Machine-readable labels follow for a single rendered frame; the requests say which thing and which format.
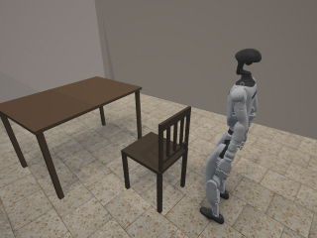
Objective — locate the left robot upper arm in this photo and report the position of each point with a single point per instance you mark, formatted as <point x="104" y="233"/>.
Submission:
<point x="239" y="98"/>

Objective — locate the table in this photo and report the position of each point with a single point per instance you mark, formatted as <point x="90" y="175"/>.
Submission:
<point x="44" y="110"/>

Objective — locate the humanoid robot head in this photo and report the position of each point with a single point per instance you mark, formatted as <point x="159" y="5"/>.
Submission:
<point x="246" y="56"/>

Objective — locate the left robot forearm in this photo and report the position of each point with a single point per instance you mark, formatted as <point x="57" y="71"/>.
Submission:
<point x="238" y="137"/>

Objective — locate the right robot upper arm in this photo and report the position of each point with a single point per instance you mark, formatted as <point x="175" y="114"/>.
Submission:
<point x="255" y="104"/>

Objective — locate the right robot forearm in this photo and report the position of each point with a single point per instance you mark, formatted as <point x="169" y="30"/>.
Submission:
<point x="252" y="116"/>

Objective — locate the robot left hand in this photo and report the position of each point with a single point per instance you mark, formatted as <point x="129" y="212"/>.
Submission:
<point x="224" y="166"/>

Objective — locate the chair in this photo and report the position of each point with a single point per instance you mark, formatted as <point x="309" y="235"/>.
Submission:
<point x="157" y="153"/>

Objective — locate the robot left thigh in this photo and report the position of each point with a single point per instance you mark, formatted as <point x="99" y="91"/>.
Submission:
<point x="213" y="161"/>

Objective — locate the robot right hand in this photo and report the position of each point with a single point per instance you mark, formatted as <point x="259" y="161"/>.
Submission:
<point x="243" y="143"/>

